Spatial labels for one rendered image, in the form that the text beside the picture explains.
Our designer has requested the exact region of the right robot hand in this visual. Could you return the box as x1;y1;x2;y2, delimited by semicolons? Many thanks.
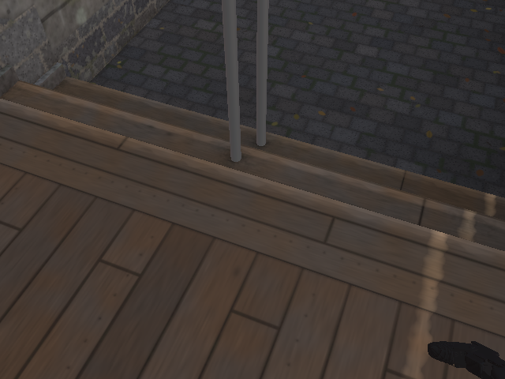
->
428;341;505;379

